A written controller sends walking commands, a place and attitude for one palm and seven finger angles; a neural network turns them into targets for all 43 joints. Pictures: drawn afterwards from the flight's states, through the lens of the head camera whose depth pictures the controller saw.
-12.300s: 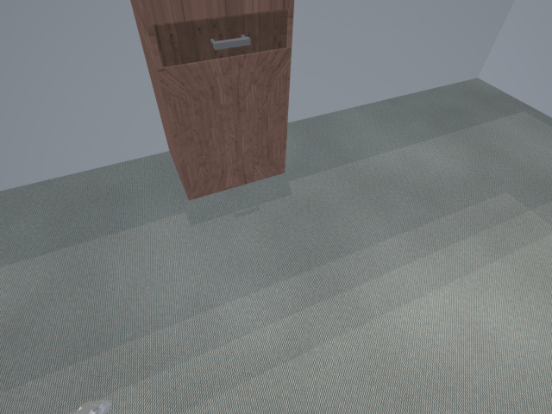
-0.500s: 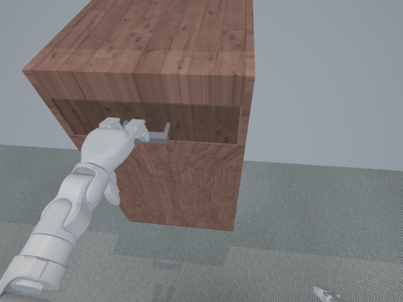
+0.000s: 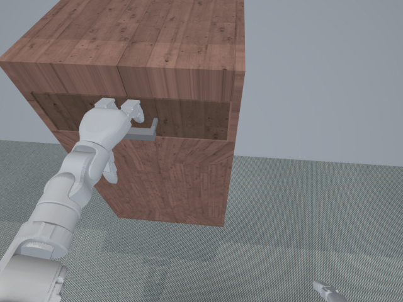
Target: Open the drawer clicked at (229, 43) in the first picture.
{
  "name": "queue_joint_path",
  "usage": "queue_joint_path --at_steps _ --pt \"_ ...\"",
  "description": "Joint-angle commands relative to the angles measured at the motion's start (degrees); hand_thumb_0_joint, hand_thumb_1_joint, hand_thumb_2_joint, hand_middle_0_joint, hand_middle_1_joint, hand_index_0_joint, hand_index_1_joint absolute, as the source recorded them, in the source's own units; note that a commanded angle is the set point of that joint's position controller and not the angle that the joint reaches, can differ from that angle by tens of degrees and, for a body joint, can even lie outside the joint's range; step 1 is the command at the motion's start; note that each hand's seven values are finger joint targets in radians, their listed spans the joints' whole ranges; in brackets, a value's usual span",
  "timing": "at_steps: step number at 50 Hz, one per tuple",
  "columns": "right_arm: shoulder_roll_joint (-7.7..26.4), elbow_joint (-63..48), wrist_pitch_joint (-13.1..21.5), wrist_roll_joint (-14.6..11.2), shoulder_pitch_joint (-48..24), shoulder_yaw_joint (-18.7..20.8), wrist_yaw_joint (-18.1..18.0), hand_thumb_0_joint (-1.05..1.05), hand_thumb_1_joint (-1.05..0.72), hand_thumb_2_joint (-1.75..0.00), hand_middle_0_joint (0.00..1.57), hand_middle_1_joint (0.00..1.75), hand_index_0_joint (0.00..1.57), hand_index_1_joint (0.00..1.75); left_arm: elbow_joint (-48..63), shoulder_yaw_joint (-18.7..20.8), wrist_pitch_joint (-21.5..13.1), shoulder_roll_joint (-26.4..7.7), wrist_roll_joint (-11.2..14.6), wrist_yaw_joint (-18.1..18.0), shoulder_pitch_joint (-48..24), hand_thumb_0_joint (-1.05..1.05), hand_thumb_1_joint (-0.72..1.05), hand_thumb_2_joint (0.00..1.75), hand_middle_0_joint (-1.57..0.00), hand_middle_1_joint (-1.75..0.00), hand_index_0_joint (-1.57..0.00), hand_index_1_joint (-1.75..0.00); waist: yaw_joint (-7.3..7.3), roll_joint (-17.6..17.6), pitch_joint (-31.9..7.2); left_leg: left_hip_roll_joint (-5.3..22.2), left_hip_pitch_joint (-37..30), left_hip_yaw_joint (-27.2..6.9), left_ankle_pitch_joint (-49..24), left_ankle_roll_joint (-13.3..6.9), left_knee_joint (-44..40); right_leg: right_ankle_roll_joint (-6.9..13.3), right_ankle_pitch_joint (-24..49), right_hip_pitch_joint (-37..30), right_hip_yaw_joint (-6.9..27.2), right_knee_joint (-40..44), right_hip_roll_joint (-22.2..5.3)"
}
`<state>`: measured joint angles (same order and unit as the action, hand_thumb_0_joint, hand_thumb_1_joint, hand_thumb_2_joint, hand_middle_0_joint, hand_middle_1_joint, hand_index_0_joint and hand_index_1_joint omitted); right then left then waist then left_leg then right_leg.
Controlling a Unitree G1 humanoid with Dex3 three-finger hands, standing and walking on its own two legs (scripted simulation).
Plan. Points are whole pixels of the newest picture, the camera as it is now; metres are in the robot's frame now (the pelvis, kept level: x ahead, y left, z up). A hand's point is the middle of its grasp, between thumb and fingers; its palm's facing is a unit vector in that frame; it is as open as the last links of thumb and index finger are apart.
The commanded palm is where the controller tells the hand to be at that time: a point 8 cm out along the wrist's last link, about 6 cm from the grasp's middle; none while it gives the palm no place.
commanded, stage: move the hooked fingers above the handle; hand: left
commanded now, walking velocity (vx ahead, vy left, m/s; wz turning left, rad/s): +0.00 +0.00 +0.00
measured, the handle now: (130, 126) +0.52 +0.22 +0.01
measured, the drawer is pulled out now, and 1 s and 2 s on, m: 0.00 0.00 0.00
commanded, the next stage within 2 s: none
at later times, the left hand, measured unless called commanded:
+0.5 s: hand (128, 119) +0.48 +0.20 +0.08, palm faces +0.11 -0.03 -0.99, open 13.8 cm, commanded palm +0.44 +0.23 +0.12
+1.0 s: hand (121, 125) +0.46 +0.21 +0.07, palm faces +0.08 -0.05 -1.00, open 13.8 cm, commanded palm +0.45 +0.23 +0.12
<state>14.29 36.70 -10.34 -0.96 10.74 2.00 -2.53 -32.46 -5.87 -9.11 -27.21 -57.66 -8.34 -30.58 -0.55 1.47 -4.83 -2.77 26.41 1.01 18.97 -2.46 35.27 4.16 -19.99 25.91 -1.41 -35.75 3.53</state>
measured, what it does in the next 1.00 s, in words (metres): stands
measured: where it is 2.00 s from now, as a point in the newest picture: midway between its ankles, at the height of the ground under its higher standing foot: outside the picture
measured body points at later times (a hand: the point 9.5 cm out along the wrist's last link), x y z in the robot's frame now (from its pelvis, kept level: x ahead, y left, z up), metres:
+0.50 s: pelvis -0.01 +0.01 -0.01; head +0.07 +0.00 +0.43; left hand +0.46 +0.20 +0.13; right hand +0.03 -0.26 -0.14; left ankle -0.02 +0.09 -0.72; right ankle -0.03 -0.07 -0.72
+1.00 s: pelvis -0.02 +0.02 -0.01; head +0.05 +0.02 +0.43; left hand +0.45 +0.21 +0.12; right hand +0.04 -0.26 -0.14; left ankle -0.02 +0.09 -0.72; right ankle -0.03 -0.07 -0.72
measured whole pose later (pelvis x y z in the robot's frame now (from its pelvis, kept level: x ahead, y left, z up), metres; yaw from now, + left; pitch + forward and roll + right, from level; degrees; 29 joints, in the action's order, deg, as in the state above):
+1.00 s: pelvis -0.02 +0.02 -0.01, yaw +0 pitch +14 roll -1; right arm 15.9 39.4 -9.4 -0.6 16.9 3.2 -1.5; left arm -52.1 -6.9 -8.0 -26.4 -60.4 -16.9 -46.2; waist 3.8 1.9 -6.9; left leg -3.3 35.5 1.3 19.8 -4.2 40.8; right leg 2.5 -20.0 34.0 -1.6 -39.6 2.9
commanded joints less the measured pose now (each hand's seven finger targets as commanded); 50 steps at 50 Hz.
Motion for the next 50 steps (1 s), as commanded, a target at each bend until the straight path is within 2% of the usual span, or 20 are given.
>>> queue_joint_path --at_steps 1,6,9,10,13,16,17,20,22,25,26,27,29,32,33,36,40,41,45,50 --pt "6.99 -4.74 1.10 0.17 3.00 2.48 0.36 0.00 -0.90 -0.90 0.20 0.30 0.20 0.30 2.59 10.20 5.36 -17.20 -0.84 -5.93 -25.77 0.00 -0.50 0.30 -0.30 -1.20 -0.30 -1.20 -0.10 0.99 -23.00 -0.32 -6.16 0.00 -24.94 0.02 -0.58 -1.51 28.04 -10.81 3.81 1.33 -2.02" --pt "8.13 -5.79 -0.01 -0.54 4.72 3.30 1.07 0.00 -0.90 -0.90 0.20 0.30 0.20 0.30 -2.32 0.57 8.73 -7.53 0.52 -0.40 -23.73 0.00 -0.50 0.30 -0.30 -1.20 -0.30 -1.20 2.52 -3.77 -22.02 0.35 -7.59 0.45 -26.51 -0.73 -0.60 -2.22 32.17 -11.22 3.57 2.71 -2.12" --pt "8.69 -5.76 -0.41 -0.35 5.61 3.27 0.37 0.00 -0.90 -0.90 0.20 0.30 0.20 0.30 -0.59 -0.30 5.76 -7.78 2.19 3.22 -28.06 0.00 -0.50 0.30 -0.30 -1.20 -0.30 -1.20 4.07 -7.67 -19.67 0.01 -6.15 -0.16 -22.49 -1.27 -1.19 -2.92 31.78 -11.54 4.24 3.67 -2.50" --pt "8.28 -5.96 -0.28 -0.18 5.91 3.33 0.19 0.00 -0.90 -0.90 0.20 0.30 0.20 0.30 1.34 -2.43 3.83 -5.55 2.75 3.91 -31.09 0.00 -0.50 0.30 -0.30 -1.20 -0.30 -1.20 4.87 -6.67 -19.04 -0.19 -6.73 -0.56 -22.25 -1.35 -1.23 -2.67 29.89 -10.42 4.07 3.83 -2.49" --pt "8.13 -4.42 -0.01 0.18 7.97 3.57 -0.45 0.00 -0.90 -0.90 0.20 0.30 0.20 0.30 3.06 3.10 -1.44 -12.32 1.53 1.77 -36.73 0.00 -0.50 0.30 -0.30 -1.20 -0.30 -1.20 4.59 -2.08 -19.71 -0.31 -7.53 -1.33 -20.99 -1.44 -0.41 -2.10 25.54 -7.13 4.71 3.37 -2.23" --pt "7.97 -2.92 0.72 0.12 9.74 3.50 -0.55 0.00 -0.90 -0.90 0.20 0.30 0.20 0.30 0.57 9.18 -2.97 -19.19 -1.02 -4.21 -41.67 0.00 -0.50 0.30 -0.30 -1.20 -0.30 -1.20 4.11 2.65 -20.85 -0.04 -5.25 -2.26 -19.13 -0.80 0.70 -1.25 18.36 -2.21 3.92 1.36 -1.60" --pt "7.75 -2.67 1.00 0.07 9.96 3.31 -0.48 0.00 -0.90 -0.90 0.20 0.30 0.20 0.30 -1.09 9.32 -2.30 -18.98 -1.74 -6.44 -42.47 0.00 -0.50 0.30 -0.30 -1.20 -0.30 -1.20 4.42 3.31 -20.34 0.13 -4.62 -2.34 -18.77 -0.56 1.12 -1.00 16.66 0.01 3.29 0.57 -1.31" --pt "7.96 -2.91 1.38 0.68 9.69 3.00 0.00 0.00 -0.90 -0.90 0.20 0.30 0.20 0.30 -4.89 14.14 1.89 -23.52 -2.79 -12.14 -41.54 0.00 -0.50 0.30 -0.30 -1.20 -0.30 -1.20 2.22 5.37 -25.81 -0.13 -3.30 -1.62 -20.88 0.06 1.85 -0.65 17.56 -2.10 2.61 -1.15 -0.82" --pt "7.84 -2.88 1.03 0.91 9.72 2.92 0.58 0.00 -0.90 -0.90 0.20 0.30 0.20 0.30 -9.29 12.33 6.27 -21.36 -3.24 -13.62 -39.59 0.00 -0.50 0.30 -0.30 -1.20 -0.30 -1.20 1.72 5.59 -28.86 0.08 -3.81 -0.73 -23.73 0.40 1.95 -0.85 21.03 -4.27 2.15 -1.55 -0.70" --pt "8.77 -2.66 0.07 0.26 10.75 3.17 1.28 0.00 -0.90 -0.90 0.20 0.30 0.20 0.30 -20.75 8.54 12.72 -16.95 -2.96 -10.22 -33.05 0.00 -0.50 0.30 -0.30 -1.20 -0.30 -1.20 2.48 -1.70 -27.94 0.58 -1.57 0.48 -24.82 0.17 1.36 -1.53 25.58 -8.30 2.27 -0.29 -0.53" --pt "9.16 -3.02 -0.37 -0.16 11.21 3.21 1.19 0.00 -0.90 -0.90 0.20 0.30 0.20 0.30 -19.83 8.21 13.01 -17.11 -2.67 -8.64 -32.69 0.00 -0.50 0.30 -0.30 -1.20 -0.30 -1.20 2.60 -4.79 -26.37 0.90 -0.94 0.93 -24.15 -0.13 0.59 -1.97 26.49 -9.36 2.44 0.70 -0.83" --pt "9.47 -3.26 -0.89 -0.37 10.82 2.89 0.90 0.00 -0.90 -0.90 0.20 0.30 0.20 0.30 -19.31 11.01 13.01 -21.11 -2.33 -7.76 -32.14 0.00 -0.50 0.30 -0.30 -1.20 -0.30 -1.20 1.58 -6.68 -26.62 0.81 0.39 1.26 -23.11 -0.39 -0.29 -2.22 27.41 -12.44 3.13 1.20 -1.10" --pt "9.62 -3.91 -1.79 -1.08 9.52 2.16 -0.08 0.00 -0.90 -0.90 0.20 0.30 0.20 0.30 -21.98 9.02 14.17 -20.78 -2.52 -5.97 -32.01 0.00 -0.50 0.30 -0.30 -1.20 -0.30 -1.20 2.63 -10.18 -20.44 0.49 3.86 1.56 -17.83 -0.76 -1.95 -2.66 24.50 -12.51 3.55 2.98 -1.56" --pt "10.04 -5.26 -1.08 -1.43 9.26 2.12 -1.11 0.00 -0.90 -0.90 0.20 0.30 0.20 0.30 -19.84 6.05 11.36 -18.37 -2.38 -2.76 -33.36 0.00 -0.50 0.30 -0.30 -1.20 -0.30 -1.20 3.71 -7.71 -15.92 0.71 2.91 1.39 -14.36 -1.33 -3.12 -2.47 20.52 -10.09 4.10 4.72 -1.94" --pt "10.00 -5.61 -0.67 -1.30 9.46 2.34 -1.53 0.00 -0.90 -0.90 0.20 0.30 0.20 0.30 -17.03 6.66 9.15 -19.21 -2.19 -1.75 -34.36 0.00 -0.50 0.30 -0.30 -1.20 -0.30 -1.20 3.84 -5.78 -17.19 0.89 1.21 1.22 -14.78 -1.55 -2.84 -2.32 20.64 -9.95 4.48 4.70 -1.97" --pt "8.58 -6.29 0.67 -0.57 10.34 3.47 -1.74 0.00 -0.90 -0.90 0.20 0.30 0.20 0.30 -5.29 1.77 1.12 -12.65 -1.02 0.47 -38.85 0.00 -0.50 0.30 -0.30 -1.20 -0.30 -1.20 5.25 1.56 -21.70 1.09 -6.82 0.10 -17.95 -1.70 -1.54 -1.85 19.80 -6.68 4.70 4.58 -1.60" --pt "7.94 -4.23 1.88 0.15 12.11 4.22 -1.28 0.00 -0.90 -0.90 0.20 0.30 0.20 0.30 1.41 1.20 -5.31 -10.86 0.05 -1.71 -43.62 0.00 -0.50 0.30 -0.30 -1.20 -0.30 -1.20 7.08 5.10 -22.04 1.50 -12.65 -2.25 -20.68 -1.05 0.78 -1.36 15.41 1.78 3.51 3.47 -0.87" --pt "8.03 -3.48 2.04 0.18 12.43 4.49 -0.94 0.00 -0.90 -0.90 0.20 0.30 0.20 0.30 0.81 3.34 -5.64 -12.53 -0.16 -3.19 -43.04 0.00 -0.50 0.30 -0.30 -1.20 -0.30 -1.20 6.57 5.34 -22.39 1.71 -13.31 -2.76 -20.87 -0.73 1.12 -1.31 14.38 3.32 3.03 2.94 -0.58" --pt "8.71 -1.34 2.49 0.64 12.58 4.23 0.52 0.00 -0.90 -0.90 0.20 0.30 0.20 0.30 -4.28 5.52 -2.10 -13.12 -0.79 -9.66 -45.42 0.00 -0.50 0.30 -0.30 -1.20 -0.30 -1.20 6.55 5.04 -21.45 1.89 -11.73 -4.43 -21.50 0.55 1.94 -0.73 11.26 8.58 0.82 0.56 -0.09" --pt "9.84 -1.10 1.88 0.48 11.79 2.94 1.26 0.00 -0.90 -0.90 0.20 0.30 0.20 0.30 -18.08 7.06 9.62 -16.48 -3.25 -12.73 -45.57 0.00 -0.50 0.30 -0.30 -1.20 -0.30 -1.20 5.84 0.50 -21.07 1.30 -4.07 -2.42 -17.20 0.18 0.88 -0.96 11.62 4.36 0.67 0.44 -0.10"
